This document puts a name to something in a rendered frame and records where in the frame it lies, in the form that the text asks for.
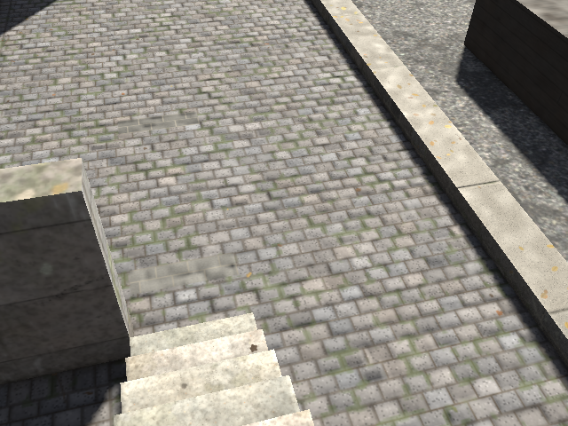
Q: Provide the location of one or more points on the stairs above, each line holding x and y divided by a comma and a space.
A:
215, 373

